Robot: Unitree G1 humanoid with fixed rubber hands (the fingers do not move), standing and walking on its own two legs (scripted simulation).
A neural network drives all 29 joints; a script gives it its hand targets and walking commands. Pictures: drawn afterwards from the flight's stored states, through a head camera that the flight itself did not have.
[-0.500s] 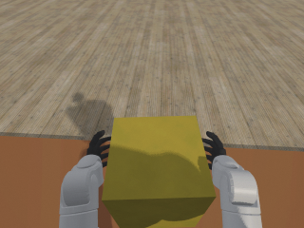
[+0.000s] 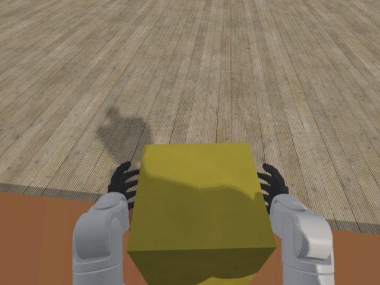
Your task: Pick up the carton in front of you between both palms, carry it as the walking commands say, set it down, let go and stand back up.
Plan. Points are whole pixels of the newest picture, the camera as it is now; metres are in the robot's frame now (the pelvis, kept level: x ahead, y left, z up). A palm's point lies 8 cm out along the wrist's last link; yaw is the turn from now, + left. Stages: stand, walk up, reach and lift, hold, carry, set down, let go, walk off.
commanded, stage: carry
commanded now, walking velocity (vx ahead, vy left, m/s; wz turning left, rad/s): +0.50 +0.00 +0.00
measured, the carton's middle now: (197, 219) +0.27 +0.00 +0.02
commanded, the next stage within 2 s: none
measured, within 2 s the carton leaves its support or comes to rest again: neither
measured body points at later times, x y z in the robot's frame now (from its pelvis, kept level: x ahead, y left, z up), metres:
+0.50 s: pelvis +0.29 +0.01 -0.01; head +0.32 +0.00 +0.43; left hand +0.65 +0.16 +0.11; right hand +0.65 -0.14 +0.10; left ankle +0.16 +0.10 -0.71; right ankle +0.40 -0.06 -0.73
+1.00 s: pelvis +0.39 +0.03 +0.01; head +0.45 +0.03 +0.45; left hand +0.77 +0.18 +0.11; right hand +0.77 -0.12 +0.11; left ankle +0.30 +0.12 -0.72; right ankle +0.41 -0.06 -0.72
